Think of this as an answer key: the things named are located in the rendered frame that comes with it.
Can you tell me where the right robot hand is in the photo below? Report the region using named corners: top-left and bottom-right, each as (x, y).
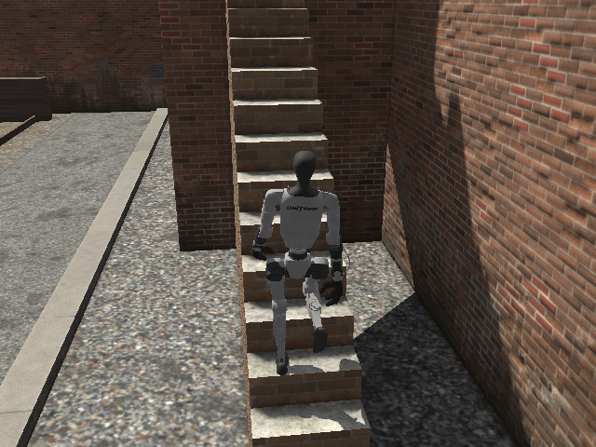
top-left (319, 279), bottom-right (343, 306)

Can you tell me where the left robot upper arm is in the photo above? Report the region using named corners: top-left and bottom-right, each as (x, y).
top-left (258, 189), bottom-right (283, 238)

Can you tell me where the humanoid robot head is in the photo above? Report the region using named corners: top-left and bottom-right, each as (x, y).
top-left (287, 151), bottom-right (319, 197)

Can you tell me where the left robot forearm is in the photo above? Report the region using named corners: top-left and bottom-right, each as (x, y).
top-left (252, 224), bottom-right (268, 251)

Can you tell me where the robot right foot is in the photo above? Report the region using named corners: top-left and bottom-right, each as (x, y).
top-left (313, 327), bottom-right (328, 353)

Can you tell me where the right robot forearm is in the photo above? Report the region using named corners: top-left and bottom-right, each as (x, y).
top-left (329, 232), bottom-right (343, 281)

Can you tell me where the left robot hand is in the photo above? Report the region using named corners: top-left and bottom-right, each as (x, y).
top-left (251, 246), bottom-right (273, 261)

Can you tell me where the right robot upper arm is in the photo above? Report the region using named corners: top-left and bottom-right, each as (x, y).
top-left (322, 191), bottom-right (340, 245)

